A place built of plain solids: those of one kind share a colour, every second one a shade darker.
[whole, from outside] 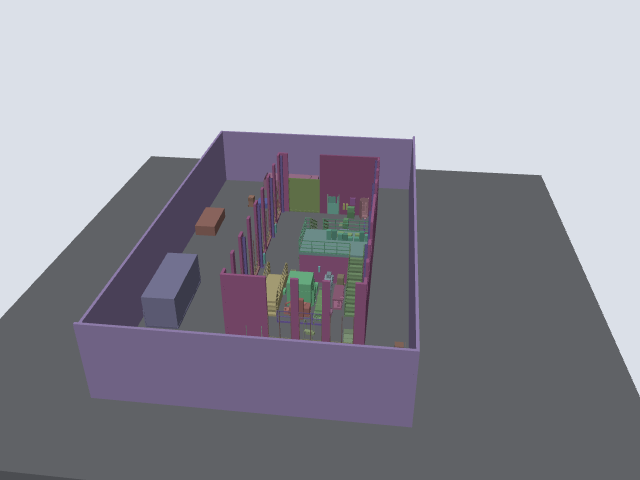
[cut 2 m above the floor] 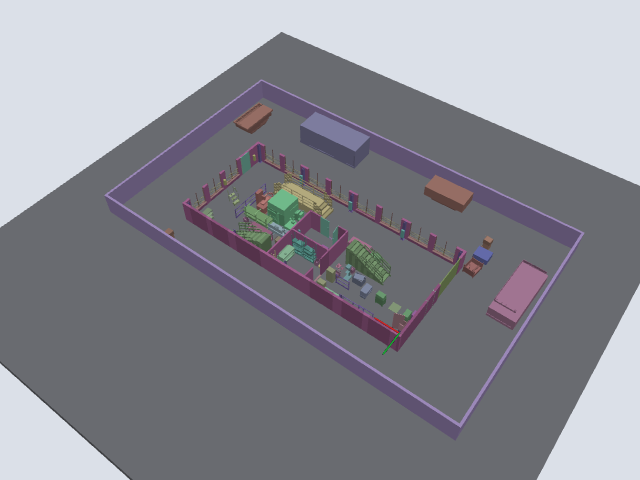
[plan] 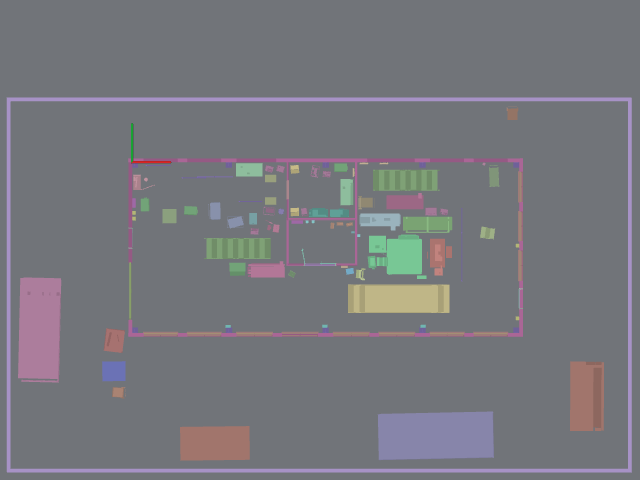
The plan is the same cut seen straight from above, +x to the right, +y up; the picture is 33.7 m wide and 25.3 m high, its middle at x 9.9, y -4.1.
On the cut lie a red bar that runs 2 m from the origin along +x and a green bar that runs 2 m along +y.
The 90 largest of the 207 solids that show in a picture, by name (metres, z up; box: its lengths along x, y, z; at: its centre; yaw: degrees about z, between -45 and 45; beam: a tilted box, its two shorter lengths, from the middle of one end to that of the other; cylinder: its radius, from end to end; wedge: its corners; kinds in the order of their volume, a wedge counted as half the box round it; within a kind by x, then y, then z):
{
 "yard_bound_1": {"box": [0.2, 19.78, 5.49], "at": [-6.51, -6.47, 2.7]},
 "yard_bound_2": {"box": [32.94, 0.2, 5.49], "at": [9.86, -16.26, 2.7]},
 "yard_bound_3": {"box": [32.94, 0.2, 5.79], "at": [9.86, 3.32, 2.85]},
 "yard_bound_4": {"box": [0.2, 19.78, 5.79], "at": [26.23, -6.47, 2.85]},
 "beyond_container_1": {"box": [5.99, 2.32, 2.59], "at": [16.0, -14.42, 1.24], "yaw": 1.2},
 "beyond_container_2": {"box": [6.06, 2.4, 2.65], "at": [16.0, -14.42, 1.27], "yaw": 1.2},
 "wall_1": {"box": [0.2, 0.91, 6.05], "at": [-0.1, -8.75, 2.98]},
 "wall_2": {"box": [0.2, 5.51, 6.05], "at": [-0.1, -2.55, 2.98]},
 "wall_3": {"box": [0.81, 0.2, 6.05], "at": [0.2, -9.1, 2.98]},
 "wall_4": {"box": [0.81, 0.2, 6.05], "at": [0.2, 0.1, 2.98]},
 "wall_5": {"box": [1.81, 0.2, 0.4], "at": [1.5, -9.1, 0.15]},
 "wall_6": {"box": [1.81, 0.2, 4.05], "at": [1.5, 0.1, 1.98]},
 "wall_7": {"box": [0.51, 0.2, 6.05], "at": [2.65, -9.1, 2.98]},
 "wall_8": {"box": [0.51, 0.2, 6.05], "at": [2.65, 0.1, 2.98]},
 "wall_9": {"box": [1.81, 0.2, 0.4], "at": [3.8, -9.1, 0.15]},
 "wall_10": {"box": [1.81, 0.2, 4.05], "at": [3.8, 0.1, 1.98]},
 "wall_11": {"box": [0.81, 0.2, 6.05], "at": [5.1, -9.1, 2.98]},
 "wall_12": {"box": [0.81, 0.2, 6.05], "at": [5.1, 0.1, 2.98]},
 "wall_13": {"box": [1.91, 0.2, 0.4], "at": [6.45, -9.1, 0.15]},
 "wall_14": {"box": [2.11, 0.2, 4.05], "at": [6.55, 0.1, 1.98]},
 "wall_15": {"box": [0.51, 0.2, 6.05], "at": [7.65, -9.1, 2.98]},
 "wall_16": {"box": [0.61, 0.2, 6.05], "at": [7.9, 0.1, 2.98]},
 "wall_17": {"box": [0.06, 2.52, 2.67], "at": [8.17, -4.2, 1.28]},
 "wall_18": {"box": [0.06, 1.11, 2.67], "at": [8.17, -2.5, 1.28]},
 "wall_19": {"box": [0.06, 0.95, 2.67], "at": [8.17, -0.47, 1.28]},
 "wall_20": {"box": [0.06, 2.4, 2.55], "at": [8.23, -4.2, 1.23]},
 "wall_21": {"box": [0.85, 0.06, 2.55], "at": [8.63, -5.37, 1.23]},
 "wall_22": {"box": [1.91, 0.2, 0.4], "at": [8.85, -9.1, 0.15]},
 "wall_23": {"box": [3.6, 0.06, 2.55], "at": [10.0, -3.03, 1.23]},
 "wall_24": {"box": [3.6, 0.06, 2.55], "at": [10.0, -2.97, 1.23]},
 "wall_25": {"box": [3.6, 0.2, 6.05], "at": [10.0, 0.1, 2.98]},
 "wall_26": {"box": [0.81, 0.2, 6.05], "at": [10.2, -9.1, 2.98]},
 "wall_27": {"box": [1.05, 0.06, 2.55], "at": [11.27, -5.37, 1.23]},
 "wall_28": {"box": [0.06, 2.4, 2.55], "at": [11.77, -4.2, 1.23]},
 "wall_29": {"box": [0.06, 3.0, 2.55], "at": [11.77, -1.5, 1.23]},
 "wall_30": {"box": [0.06, 2.52, 2.67], "at": [11.83, -4.2, 1.28]},
 "wall_31": {"box": [0.06, 3.06, 2.67], "at": [11.83, -1.53, 1.28]},
 "wall_32": {"box": [0.61, 0.2, 6.05], "at": [12.1, 0.1, 2.98]},
 "wall_33": {"box": [0.51, 0.2, 6.05], "at": [12.75, -9.1, 2.98]},
 "wall_34": {"box": [2.51, 0.2, 4.05], "at": [13.65, 0.1, 1.98]},
 "wall_35": {"box": [0.81, 0.2, 6.05], "at": [15.3, -9.1, 2.98]},
 "wall_36": {"box": [0.81, 0.2, 6.05], "at": [15.3, 0.1, 2.98]},
 "wall_37": {"box": [1.81, 0.2, 4.05], "at": [16.6, 0.1, 1.98]},
 "wall_38": {"box": [0.51, 0.2, 6.05], "at": [17.75, -9.1, 2.98]},
 "wall_39": {"box": [0.51, 0.2, 6.05], "at": [17.75, 0.1, 2.98]},
 "wall_40": {"box": [1.81, 0.2, 4.05], "at": [18.9, 0.1, 1.98]},
 "wall_41": {"box": [0.81, 0.2, 6.05], "at": [20.2, -9.1, 2.98]},
 "wall_42": {"box": [0.81, 0.2, 6.05], "at": [20.2, 0.1, 2.98]},
 "wall_43": {"box": [0.2, 2.96, 6.05], "at": [20.5, -7.72, 2.98]},
 "wall_44": {"box": [0.2, 0.51, 6.05], "at": [20.5, -4.4, 2.98]},
 "wall_45": {"box": [0.2, 0.51, 6.05], "at": [20.5, -2.35, 2.98]},
 "wall_46": {"box": [0.2, 0.71, 6.05], "at": [20.5, -0.15, 2.98]},
 "beyond_van_1": {"box": [2.15, 5.29, 1.0], "at": [-4.88, -8.77, 0.79], "yaw": -1.3},
 "beyond_skip_1": {"box": [3.66, 1.78, 0.94], "at": [4.36, -14.82, 0.82], "yaw": 0.7},
 "beyond_skip_2": {"box": [1.22, 3.66, 0.16], "at": [23.7, -12.34, 1.16], "yaw": -0.3},
 "beyond_skip_3": {"box": [1.63, 3.27, 0.39], "at": [23.98, -12.34, 0.82], "yaw": -0.3},
 "machining_centre_1": {"box": [0.4, 0.62, 0.57], "at": [12.64, -5.26, 0.42], "yaw": 5.6},
 "machining_centre_2": {"box": [0.89, 0.91, 0.49], "at": [12.93, -4.33, 0.2]},
 "machining_centre_3": {"box": [1.72, 1.81, 2.04], "at": [14.35, -5.0, 0.97]},
 "machining_centre_4": {"box": [1.82, 1.85, 0.14], "at": [14.35, -4.97, 0.02]},
 "staging_1": {"box": [0.32, 1.5, 0.41], "at": [11.84, -7.2, 0.15]},
 "staging_2": {"box": [0.32, 1.5, 0.59], "at": [12.13, -7.2, 0.24]},
 "staging_3": {"box": [3.55, 1.5, 0.77], "at": [14.05, -7.2, 0.34]},
 "staging_4": {"box": [0.32, 1.5, 0.59], "at": [15.96, -7.2, 0.24]},
 "staging_5": {"box": [0.32, 1.5, 0.41], "at": [16.27, -7.2, 0.15]},
 "raised_floor_deck_1": {"box": [3.78, 5.52, 0.24], "at": [10.0, -2.73, 2.62]},
 "surface_grinder_1": {"box": [0.78, 1.5, 0.61], "at": [16.09, -4.79, 0.44]},
 "surface_grinder_2": {"box": [0.31, 0.61, 1.77], "at": [16.7, -4.74, 0.83]},
 "roll_cab_1": {"box": [0.46, 0.68, 0.65], "at": [0.68, -2.25, 0.43], "yaw": 1.0},
 "roll_cab_2": {"box": [0.68, 0.46, 0.68], "at": [3.08, -2.55, 0.45], "yaw": -2.8},
 "roll_cab_3": {"box": [0.85, 0.46, 0.75], "at": [5.55, -5.53, 0.48], "yaw": 0.6},
 "beyond_pallets_1": {"box": [1.23, 1.04, 0.54], "at": [-0.96, -11.02, 0.26], "yaw": 0.5},
 "roller_shutter_1": {"box": [0.06, 2.86, 3.55], "at": [-0.12, -6.8, 1.73]},
 "packing_desk_1": {"box": [1.39, 0.7, 0.29], "at": [6.17, -0.4, 0.77]},
 "packing_desk_2": {"box": [0.53, 1.4, 0.19], "at": [11.24, -1.57, 0.86]},
 "packing_desk_3": {"box": [0.36, 1.18, 0.46], "at": [11.47, -1.67, 0.67]},
 "tote_stack_1": {"box": [0.6, 0.4, 1.33], "at": [7.3, -2.04, 0.61]},
 "tote_stack_2": {"box": [0.6, 0.4, 1.15], "at": [7.3, -0.86, 0.53]},
 "fitters_bench_1": {"box": [1.78, 0.58, 0.13], "at": [7.15, -5.79, 0.81]},
 "fitters_bench_2": {"box": [1.96, 0.74, 0.12], "at": [14.37, -2.1, 0.88]},
 "fitters_bench_3": {"box": [1.9, 0.65, 0.23], "at": [14.38, -2.1, 0.06]},
 "beyond_wheeled_bin_1": {"box": [0.51, 0.48, 1.08], "at": [-0.74, -12.13, 0.48], "yaw": -4.3},
 "beyond_wheeled_bin_2": {"box": [0.6, 0.53, 0.4], "at": [-0.74, -12.13, 0.82], "yaw": -4.3},
 "beyond_wheeled_bin_3": {"box": [0.53, 0.6, 0.4], "at": [20.05, 2.52, 0.82], "yaw": 0.3},
 "bar_rack_1": {"box": [2.6, 0.71, 0.11], "at": [15.57, -3.23, 0.91]},
 "bar_rack_2": {"box": [2.56, 0.7, 0.13], "at": [15.58, -3.24, 0.5]},
 "centre_lathe_1": {"box": [2.08, 0.69, 0.29], "at": [13.07, -3.04, 0.76]},
 "spill_kit_1": {"box": [0.62, 0.51, 1.12], "at": [12.38, -2.13, 0.51]},
 "swarf_bin_1": {"box": [0.49, 0.88, 0.61], "at": [4.41, -2.57, 0.41], "yaw": 1.2},
 "stair_openriser_grating_1": {"box": [0.1, 1.0, 2.03], "at": [12.74, -0.95, 0.96]}
}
